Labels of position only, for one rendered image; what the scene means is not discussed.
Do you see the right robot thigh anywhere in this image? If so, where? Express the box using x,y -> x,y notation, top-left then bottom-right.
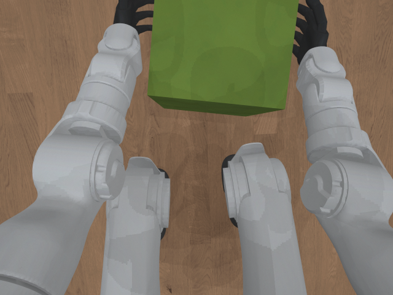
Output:
223,153 -> 307,295

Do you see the robot right hand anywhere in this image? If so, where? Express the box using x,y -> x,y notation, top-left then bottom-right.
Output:
292,0 -> 329,65

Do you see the carton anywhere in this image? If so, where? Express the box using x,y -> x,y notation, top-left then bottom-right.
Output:
147,0 -> 299,117

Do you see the robot right forearm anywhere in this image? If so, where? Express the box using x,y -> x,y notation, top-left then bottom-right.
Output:
296,46 -> 387,171

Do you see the robot left hand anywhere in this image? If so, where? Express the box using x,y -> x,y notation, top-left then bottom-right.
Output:
113,0 -> 154,35

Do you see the robot left forearm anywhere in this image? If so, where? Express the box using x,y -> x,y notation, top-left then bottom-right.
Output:
33,23 -> 142,187

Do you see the robot left upper arm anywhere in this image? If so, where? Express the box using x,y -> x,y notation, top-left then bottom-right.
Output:
0,133 -> 126,295

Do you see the robot left shin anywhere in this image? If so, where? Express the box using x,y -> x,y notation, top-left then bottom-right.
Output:
106,157 -> 163,230

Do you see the robot right upper arm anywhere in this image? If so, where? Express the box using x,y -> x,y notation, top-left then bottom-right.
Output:
300,157 -> 393,295

